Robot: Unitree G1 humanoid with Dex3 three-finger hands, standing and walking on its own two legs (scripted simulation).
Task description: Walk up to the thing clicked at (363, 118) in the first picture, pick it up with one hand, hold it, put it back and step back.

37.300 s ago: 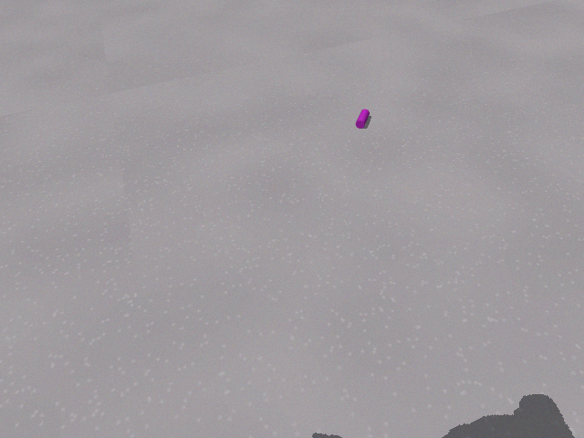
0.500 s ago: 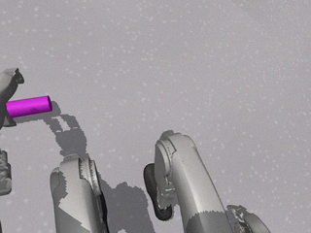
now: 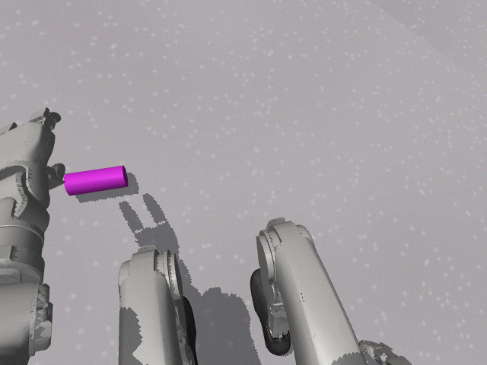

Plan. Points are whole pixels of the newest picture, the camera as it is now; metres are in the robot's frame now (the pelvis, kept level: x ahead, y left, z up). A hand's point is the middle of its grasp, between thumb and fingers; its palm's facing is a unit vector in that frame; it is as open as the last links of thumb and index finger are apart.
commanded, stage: home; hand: left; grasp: from above
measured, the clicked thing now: (97, 180) +0.51 +0.27 -0.38
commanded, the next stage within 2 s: none
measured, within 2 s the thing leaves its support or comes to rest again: neither
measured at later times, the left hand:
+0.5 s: hand (5, 280) +0.29 +0.22 +0.08, palm faces -0.05 -0.89 -0.45, open 7.4 cm
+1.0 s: hand out of the picture +0.22 +0.20 +0.26, palm faces +0.16 -0.96 -0.22, open 7.4 cm
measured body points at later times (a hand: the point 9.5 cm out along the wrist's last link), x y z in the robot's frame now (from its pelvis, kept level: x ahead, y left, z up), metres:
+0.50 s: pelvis +0.02 -0.01 +0.18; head +0.14 +0.03 +0.61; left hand +0.29 +0.27 +0.11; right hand +0.24 -0.23 +0.09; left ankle +0.07 +0.10 -0.37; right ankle +0.10 -0.12 -0.37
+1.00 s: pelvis +0.07 +0.00 +0.31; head +0.10 +0.01 +0.76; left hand +0.21 +0.25 +0.28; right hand +0.25 -0.22 +0.24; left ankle +0.07 +0.10 -0.37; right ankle +0.10 -0.12 -0.37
